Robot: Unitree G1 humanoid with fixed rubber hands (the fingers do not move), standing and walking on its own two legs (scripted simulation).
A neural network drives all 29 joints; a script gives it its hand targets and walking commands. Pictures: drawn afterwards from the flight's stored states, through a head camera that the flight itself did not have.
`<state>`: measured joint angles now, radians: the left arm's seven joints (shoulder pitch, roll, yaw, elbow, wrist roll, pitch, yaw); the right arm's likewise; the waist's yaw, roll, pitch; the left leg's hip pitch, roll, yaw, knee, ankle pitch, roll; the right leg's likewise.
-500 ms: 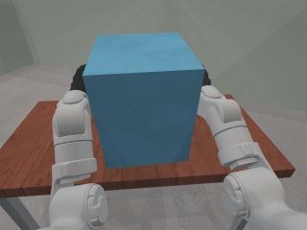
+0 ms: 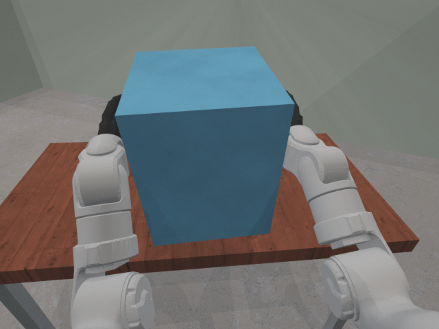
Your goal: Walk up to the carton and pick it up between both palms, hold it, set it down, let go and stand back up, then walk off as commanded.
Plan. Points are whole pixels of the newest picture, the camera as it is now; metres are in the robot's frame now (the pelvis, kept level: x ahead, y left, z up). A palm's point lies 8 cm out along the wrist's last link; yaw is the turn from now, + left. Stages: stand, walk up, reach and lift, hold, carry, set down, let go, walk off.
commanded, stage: hold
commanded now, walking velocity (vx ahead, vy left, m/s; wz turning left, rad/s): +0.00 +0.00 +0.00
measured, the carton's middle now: (204, 145) +0.36 +0.01 +0.24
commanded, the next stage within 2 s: none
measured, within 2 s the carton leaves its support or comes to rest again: neither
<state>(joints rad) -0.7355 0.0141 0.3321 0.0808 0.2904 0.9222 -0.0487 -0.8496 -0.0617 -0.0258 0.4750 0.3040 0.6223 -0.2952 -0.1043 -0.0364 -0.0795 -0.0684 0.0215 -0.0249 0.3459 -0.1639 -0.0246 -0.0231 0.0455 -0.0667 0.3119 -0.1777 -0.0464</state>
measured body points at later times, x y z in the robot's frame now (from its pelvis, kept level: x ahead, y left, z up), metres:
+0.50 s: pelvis +0.00 +0.00 +0.00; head -0.08 +0.02 +0.44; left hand +0.37 +0.16 +0.26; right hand +0.38 -0.14 +0.26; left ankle +0.02 +0.13 -0.75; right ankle +0.01 -0.08 -0.75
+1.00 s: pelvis +0.00 +0.00 +0.00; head -0.07 +0.02 +0.44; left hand +0.37 +0.16 +0.26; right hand +0.37 -0.13 +0.26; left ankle +0.02 +0.13 -0.75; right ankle +0.01 -0.08 -0.75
